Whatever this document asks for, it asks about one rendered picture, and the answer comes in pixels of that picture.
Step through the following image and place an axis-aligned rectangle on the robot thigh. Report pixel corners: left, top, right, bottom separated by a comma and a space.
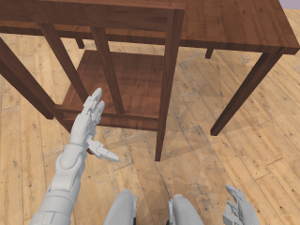
168, 197, 203, 225
103, 192, 138, 225

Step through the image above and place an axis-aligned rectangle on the table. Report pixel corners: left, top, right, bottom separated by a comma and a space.
0, 0, 300, 136

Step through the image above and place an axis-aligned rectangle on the chair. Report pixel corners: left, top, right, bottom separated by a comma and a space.
0, 0, 186, 162

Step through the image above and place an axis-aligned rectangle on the left robot forearm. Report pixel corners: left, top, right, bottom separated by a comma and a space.
29, 143, 88, 225

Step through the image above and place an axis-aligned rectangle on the robot right hand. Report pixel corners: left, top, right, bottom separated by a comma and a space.
222, 184, 261, 225

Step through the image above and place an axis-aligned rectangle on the left robot thigh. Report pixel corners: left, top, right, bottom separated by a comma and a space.
103, 192, 138, 225

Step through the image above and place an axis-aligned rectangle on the robot left hand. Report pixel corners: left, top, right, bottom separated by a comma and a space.
68, 87, 120, 162

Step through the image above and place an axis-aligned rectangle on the right robot thigh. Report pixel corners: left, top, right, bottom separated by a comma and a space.
168, 197, 203, 225

